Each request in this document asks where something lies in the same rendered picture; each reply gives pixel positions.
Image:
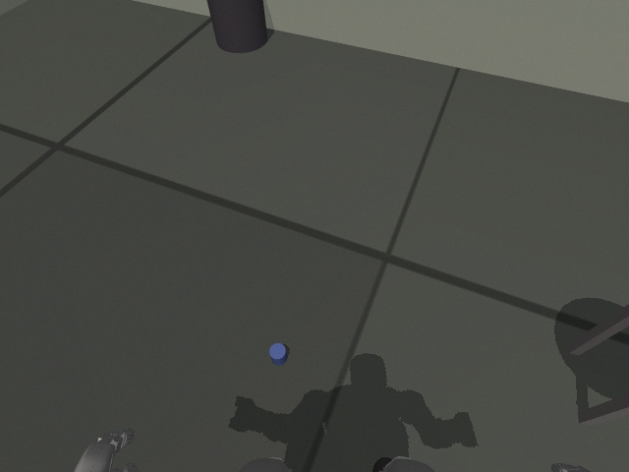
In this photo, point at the left robot hand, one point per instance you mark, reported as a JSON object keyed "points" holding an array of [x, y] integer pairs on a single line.
{"points": [[99, 456]]}

